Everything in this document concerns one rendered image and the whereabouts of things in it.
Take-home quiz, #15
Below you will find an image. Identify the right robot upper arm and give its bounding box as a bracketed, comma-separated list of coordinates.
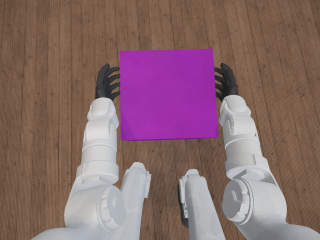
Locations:
[221, 177, 320, 240]

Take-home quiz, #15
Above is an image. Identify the left robot upper arm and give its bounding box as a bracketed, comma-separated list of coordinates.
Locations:
[30, 184, 127, 240]

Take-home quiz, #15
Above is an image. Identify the robot right thigh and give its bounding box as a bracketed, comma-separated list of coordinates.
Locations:
[179, 174, 226, 240]

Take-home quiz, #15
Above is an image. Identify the robot thigh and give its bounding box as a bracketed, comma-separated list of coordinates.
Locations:
[110, 167, 152, 240]
[179, 174, 226, 240]

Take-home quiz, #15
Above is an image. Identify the carton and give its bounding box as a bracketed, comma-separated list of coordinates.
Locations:
[120, 48, 219, 141]

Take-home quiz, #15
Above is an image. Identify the right robot hand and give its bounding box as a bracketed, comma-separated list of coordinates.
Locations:
[214, 63, 239, 103]

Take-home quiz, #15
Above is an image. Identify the right robot forearm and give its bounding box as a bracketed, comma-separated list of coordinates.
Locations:
[219, 95, 287, 212]

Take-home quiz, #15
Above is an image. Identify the left robot hand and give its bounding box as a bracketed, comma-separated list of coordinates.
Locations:
[95, 63, 121, 101]

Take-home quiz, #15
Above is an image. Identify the left robot forearm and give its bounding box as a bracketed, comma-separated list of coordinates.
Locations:
[64, 97, 119, 224]

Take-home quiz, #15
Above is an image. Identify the robot left thigh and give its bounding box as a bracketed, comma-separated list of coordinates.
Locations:
[110, 167, 152, 240]

